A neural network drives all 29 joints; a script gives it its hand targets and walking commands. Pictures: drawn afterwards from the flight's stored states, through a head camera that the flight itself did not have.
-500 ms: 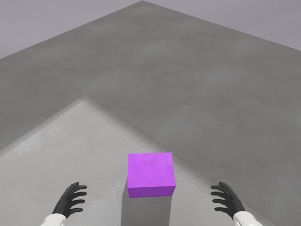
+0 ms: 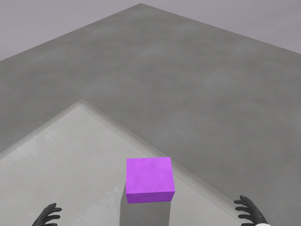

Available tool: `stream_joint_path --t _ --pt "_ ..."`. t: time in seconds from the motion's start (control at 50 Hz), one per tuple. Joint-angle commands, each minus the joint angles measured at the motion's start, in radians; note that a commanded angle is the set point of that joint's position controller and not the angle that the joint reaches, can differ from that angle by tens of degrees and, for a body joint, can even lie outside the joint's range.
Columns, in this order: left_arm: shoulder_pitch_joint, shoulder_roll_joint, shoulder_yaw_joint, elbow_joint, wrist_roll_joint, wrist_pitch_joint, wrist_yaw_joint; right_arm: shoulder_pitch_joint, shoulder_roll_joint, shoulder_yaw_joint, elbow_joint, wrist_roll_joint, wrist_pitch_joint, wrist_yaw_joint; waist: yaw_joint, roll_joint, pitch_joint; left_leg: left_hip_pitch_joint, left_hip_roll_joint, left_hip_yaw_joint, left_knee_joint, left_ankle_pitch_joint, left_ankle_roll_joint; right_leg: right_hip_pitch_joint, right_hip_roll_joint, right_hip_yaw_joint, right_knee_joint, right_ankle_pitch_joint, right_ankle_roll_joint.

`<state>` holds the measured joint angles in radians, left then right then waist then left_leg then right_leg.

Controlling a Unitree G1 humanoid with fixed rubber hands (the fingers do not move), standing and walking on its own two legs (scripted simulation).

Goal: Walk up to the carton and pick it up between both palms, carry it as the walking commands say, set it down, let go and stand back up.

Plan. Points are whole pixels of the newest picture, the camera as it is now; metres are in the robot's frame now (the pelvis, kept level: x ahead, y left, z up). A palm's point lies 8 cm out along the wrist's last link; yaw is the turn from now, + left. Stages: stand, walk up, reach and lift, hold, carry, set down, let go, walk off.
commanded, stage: stand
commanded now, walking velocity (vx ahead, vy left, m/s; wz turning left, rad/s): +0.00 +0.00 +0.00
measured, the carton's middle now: (149, 180) +0.48 -0.02 -0.68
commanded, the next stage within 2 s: none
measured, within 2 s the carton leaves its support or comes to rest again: neither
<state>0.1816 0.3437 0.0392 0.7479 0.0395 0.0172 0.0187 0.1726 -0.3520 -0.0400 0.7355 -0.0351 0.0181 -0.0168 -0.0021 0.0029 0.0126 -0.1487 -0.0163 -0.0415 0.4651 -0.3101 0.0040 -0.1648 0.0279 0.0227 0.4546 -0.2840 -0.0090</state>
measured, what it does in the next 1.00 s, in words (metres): stands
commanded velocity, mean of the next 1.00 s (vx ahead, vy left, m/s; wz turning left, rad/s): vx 0.00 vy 0.00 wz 0.00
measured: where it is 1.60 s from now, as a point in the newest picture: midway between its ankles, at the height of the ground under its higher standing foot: outside the picture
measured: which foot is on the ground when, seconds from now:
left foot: down 0.00-1.00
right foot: down 0.00-1.00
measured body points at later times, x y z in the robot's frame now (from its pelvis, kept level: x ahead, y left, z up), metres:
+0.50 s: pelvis -0.01 +0.00 +0.01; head -0.01 +0.00 +0.45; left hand +0.11 +0.30 -0.10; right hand +0.11 -0.31 -0.10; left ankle -0.04 +0.12 -0.74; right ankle -0.03 -0.11 -0.74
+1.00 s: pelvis -0.02 +0.00 +0.01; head -0.03 +0.00 +0.46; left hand +0.08 +0.31 -0.11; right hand +0.08 -0.31 -0.10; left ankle -0.04 +0.12 -0.74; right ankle -0.03 -0.11 -0.74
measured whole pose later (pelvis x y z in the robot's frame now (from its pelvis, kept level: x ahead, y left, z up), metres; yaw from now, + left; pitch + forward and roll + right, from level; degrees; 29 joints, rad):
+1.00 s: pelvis -0.02 +0.00 +0.01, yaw +0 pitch -2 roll +0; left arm 0.14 0.38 0.01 1.00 0.02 -0.01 0.01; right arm 0.14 -0.38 -0.01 0.99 -0.02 -0.01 -0.02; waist 0.00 0.00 0.02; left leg -0.09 -0.02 -0.04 0.34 -0.22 0.01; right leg -0.11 0.02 0.03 0.34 -0.19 -0.01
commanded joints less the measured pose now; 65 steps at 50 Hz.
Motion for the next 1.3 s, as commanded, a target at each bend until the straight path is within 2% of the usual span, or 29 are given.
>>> stream_joint_path --t 0.0,0.18,0.62,1.28 --pt "-0.024 0.147 0.03 -0.034 -0.002 -0.017 0.006 -0.02 -0.148 -0.031 -0.037 0.001 -0.017 -0.007 -0.001 0.001 -0.076 0.014 0.09 -0.061 -0.041 0.385 -0.015 0.052 -0.099 0.076 -0.041 0.366 0.009" --pt "-0.045 0.157 0.023 0.034 -0.006 -0.024 0.007 -0.031 -0.159 -0.022 0.025 0.006 -0.025 -0.01 0.001 0.001 -0.064 0.025 0.099 -0.071 -0.069 0.389 -0.011 0.07 -0.107 0.084 -0.061 0.37 0.003" --pt "-0.074 0.189 0.008 0.161 -0.014 -0.032 0.0 -0.062 -0.187 -0.006 0.157 0.013 -0.033 -0.006 0.002 -0.001 -0.017 0.022 0.113 -0.09 -0.153 0.254 0.001 0.066 -0.123 0.109 -0.139 0.241 -0.003" --pt "-0.09 0.213 -0.008 0.24 -0.021 -0.039 -0.004 -0.079 -0.208 0.003 0.237 0.02 -0.039 -0.001 0.005 -0.002 -0.014 0.036 0.124 -0.097 -0.183 0.244 0.012 0.068 -0.137 0.116 -0.164 0.233 -0.011"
